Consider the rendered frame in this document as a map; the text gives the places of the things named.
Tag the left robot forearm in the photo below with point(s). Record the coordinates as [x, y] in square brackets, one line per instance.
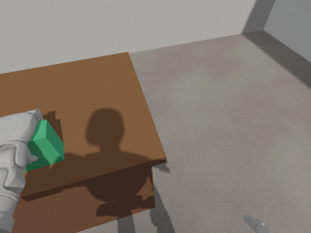
[13, 160]

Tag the sponge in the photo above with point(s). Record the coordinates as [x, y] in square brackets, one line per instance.
[46, 145]

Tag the left robot hand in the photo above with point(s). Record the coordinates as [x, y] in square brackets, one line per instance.
[20, 127]

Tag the table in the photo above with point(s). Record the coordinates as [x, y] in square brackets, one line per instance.
[97, 108]

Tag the right robot hand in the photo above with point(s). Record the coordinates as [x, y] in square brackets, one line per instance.
[256, 224]

